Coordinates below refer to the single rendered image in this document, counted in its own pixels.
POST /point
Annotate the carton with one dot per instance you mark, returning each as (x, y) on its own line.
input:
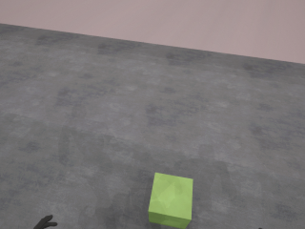
(171, 200)

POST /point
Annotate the robot left hand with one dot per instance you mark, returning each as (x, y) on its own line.
(43, 223)

